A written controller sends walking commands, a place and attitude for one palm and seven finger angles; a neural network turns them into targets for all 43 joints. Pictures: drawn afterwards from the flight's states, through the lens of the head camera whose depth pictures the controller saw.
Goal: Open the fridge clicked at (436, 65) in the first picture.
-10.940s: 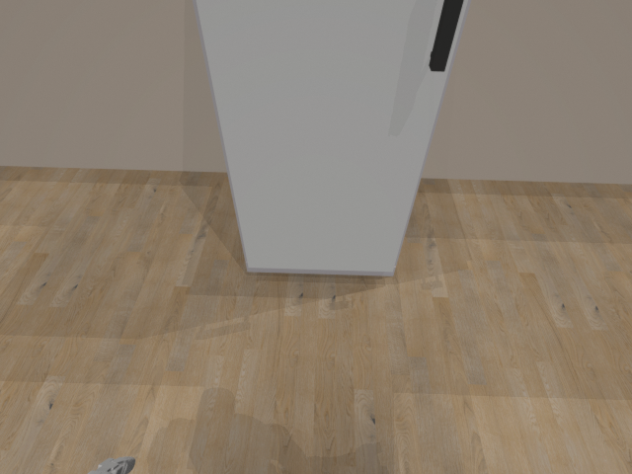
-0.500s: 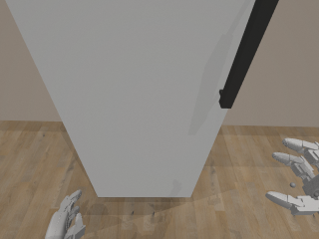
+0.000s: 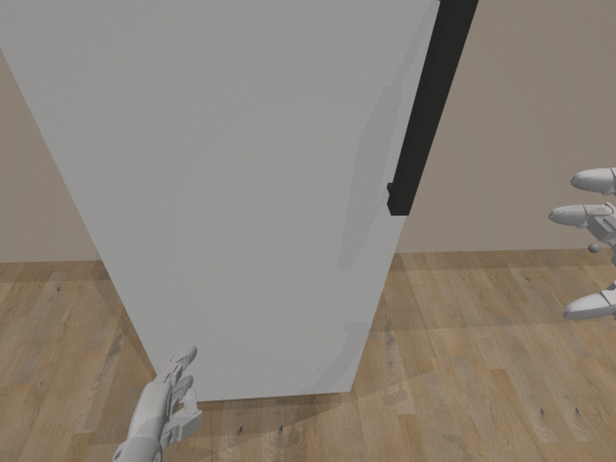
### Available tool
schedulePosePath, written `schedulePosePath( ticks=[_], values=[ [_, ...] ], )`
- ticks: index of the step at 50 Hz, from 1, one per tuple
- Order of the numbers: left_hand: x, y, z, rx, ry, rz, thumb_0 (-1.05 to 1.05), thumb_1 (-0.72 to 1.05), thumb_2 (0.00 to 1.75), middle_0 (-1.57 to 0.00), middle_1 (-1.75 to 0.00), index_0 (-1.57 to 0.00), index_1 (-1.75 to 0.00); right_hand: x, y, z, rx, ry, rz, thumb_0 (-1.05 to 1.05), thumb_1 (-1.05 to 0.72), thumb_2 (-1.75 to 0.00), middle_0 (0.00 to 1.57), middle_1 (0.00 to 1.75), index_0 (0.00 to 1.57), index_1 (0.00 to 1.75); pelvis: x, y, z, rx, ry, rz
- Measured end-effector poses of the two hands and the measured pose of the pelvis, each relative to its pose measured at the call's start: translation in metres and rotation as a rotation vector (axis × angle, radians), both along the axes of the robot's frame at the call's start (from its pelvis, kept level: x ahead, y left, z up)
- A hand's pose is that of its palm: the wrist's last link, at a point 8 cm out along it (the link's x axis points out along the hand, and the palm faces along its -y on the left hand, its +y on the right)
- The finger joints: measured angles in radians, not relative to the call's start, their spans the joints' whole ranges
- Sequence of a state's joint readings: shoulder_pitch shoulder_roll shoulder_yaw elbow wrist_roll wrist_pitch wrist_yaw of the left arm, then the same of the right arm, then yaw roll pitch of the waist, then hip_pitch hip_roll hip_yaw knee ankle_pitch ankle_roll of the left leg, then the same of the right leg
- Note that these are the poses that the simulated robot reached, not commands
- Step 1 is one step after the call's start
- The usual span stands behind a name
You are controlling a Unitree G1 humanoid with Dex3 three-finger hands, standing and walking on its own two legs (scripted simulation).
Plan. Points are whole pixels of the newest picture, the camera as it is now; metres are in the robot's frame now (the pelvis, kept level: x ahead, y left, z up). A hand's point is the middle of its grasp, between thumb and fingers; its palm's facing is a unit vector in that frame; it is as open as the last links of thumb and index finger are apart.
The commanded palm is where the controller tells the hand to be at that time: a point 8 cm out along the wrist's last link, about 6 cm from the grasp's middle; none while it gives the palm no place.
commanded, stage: raise the hand to about handle height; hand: right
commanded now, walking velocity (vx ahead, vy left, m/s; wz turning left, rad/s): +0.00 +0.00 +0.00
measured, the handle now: (417, 116) +0.47 -0.14 +0.26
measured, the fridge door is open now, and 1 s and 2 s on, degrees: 0 0 0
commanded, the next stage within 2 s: move the hooked fingers beside the handle in 0.62 s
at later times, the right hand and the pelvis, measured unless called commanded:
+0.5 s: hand (584, 217) +0.29 -0.27 +0.25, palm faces +0.07 +0.99 -0.13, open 14.0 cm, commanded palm +0.25 -0.31 +0.26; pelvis +0.00 +0.01 +0.00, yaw +1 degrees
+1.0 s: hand (562, 201) +0.32 -0.27 +0.24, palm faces +0.05 +0.99 -0.12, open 14.0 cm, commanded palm +0.28 -0.30 +0.26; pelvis +0.01 +0.01 +0.00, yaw +0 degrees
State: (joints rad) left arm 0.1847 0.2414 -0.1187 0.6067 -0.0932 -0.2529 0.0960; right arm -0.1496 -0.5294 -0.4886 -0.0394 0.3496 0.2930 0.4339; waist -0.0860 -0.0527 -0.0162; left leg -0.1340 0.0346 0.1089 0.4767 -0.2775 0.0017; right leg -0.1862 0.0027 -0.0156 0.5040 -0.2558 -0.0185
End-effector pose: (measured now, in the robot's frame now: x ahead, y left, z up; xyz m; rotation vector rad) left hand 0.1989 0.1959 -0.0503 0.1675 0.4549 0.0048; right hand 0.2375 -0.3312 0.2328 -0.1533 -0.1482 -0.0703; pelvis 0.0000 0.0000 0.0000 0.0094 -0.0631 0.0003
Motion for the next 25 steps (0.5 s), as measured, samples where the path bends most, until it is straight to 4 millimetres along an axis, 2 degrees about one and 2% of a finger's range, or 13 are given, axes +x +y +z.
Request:
schedulePosePath(
  ticks=[10,19,25],
  values=[
    [-0.01,0.021,-0.005,0.014,0.042,0.039,0.01,0.91,0.9,-0.21,-0.3,-0.21,-0.3,0.02,-0.005,0.038,-0.006,-0.01,0.016,-0.01,0.5,-0.3,0.3,1.2,0.3,1.2,0.0,0.003,0.001,-0.005,0.004,0.003],
    [-0.013,0.039,-0.004,0.026,0.042,0.08,0.01,0.91,0.9,-0.21,-0.3,-0.2,-0.3,0.026,0.006,0.019,0.021,0.041,0.037,-0.01,0.5,-0.3,0.3,1.2,0.3,1.2,0.002,0.006,0.0,-0.007,0.014,0.016],
    [-0.008,0.04,-0.002,0.03,0.027,0.082,0.01,0.91,0.9,-0.21,-0.3,-0.2,-0.3,0.023,0.008,0.019,0.021,0.003,0.01,-0.01,0.5,-0.3,0.3,1.2,0.3,1.2,0.004,0.008,0.0,-0.006,0.008,0.015]
  ],
)
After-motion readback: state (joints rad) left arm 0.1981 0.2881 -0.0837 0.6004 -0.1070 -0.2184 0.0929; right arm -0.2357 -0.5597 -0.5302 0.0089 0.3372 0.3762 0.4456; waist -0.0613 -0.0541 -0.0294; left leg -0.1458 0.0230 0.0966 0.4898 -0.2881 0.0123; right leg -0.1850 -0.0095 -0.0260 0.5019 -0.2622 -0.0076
